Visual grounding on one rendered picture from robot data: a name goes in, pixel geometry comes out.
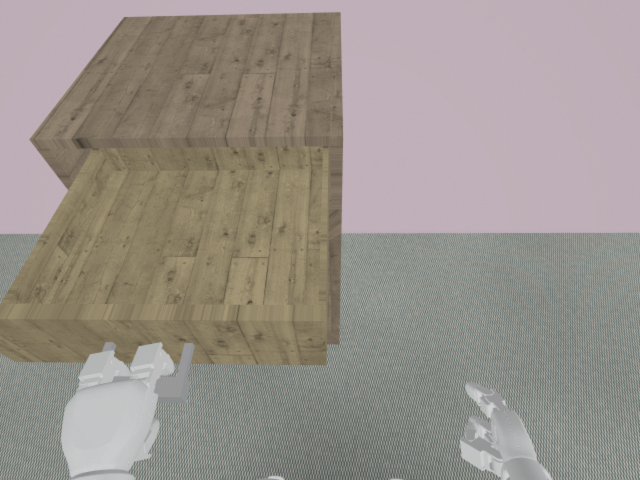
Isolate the right robot hand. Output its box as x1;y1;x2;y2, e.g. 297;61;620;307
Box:
460;381;538;478

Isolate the left robot hand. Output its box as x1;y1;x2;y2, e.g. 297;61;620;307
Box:
61;342;175;478

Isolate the robot right forearm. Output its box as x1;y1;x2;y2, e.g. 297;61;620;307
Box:
501;458;552;480

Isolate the cabinet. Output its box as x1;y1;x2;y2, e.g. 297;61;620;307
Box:
29;12;343;344

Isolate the drawer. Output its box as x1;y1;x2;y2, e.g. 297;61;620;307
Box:
0;146;329;365

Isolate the handle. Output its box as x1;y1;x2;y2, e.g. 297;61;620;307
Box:
102;342;195;403

